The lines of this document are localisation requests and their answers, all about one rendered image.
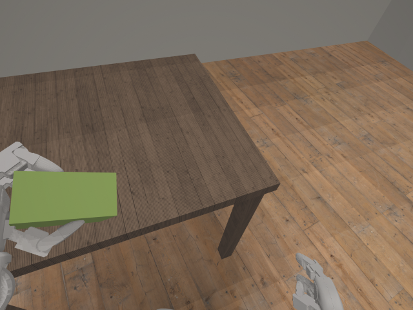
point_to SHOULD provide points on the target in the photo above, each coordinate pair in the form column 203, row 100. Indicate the sponge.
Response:
column 43, row 199

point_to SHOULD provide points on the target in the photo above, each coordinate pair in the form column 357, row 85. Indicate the table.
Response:
column 162, row 125

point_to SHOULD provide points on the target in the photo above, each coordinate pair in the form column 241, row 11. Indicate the left robot hand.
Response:
column 36, row 241

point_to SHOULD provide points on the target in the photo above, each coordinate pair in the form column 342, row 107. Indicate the robot left forearm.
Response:
column 7, row 281

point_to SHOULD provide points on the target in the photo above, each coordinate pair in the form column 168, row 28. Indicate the right robot hand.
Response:
column 321, row 295

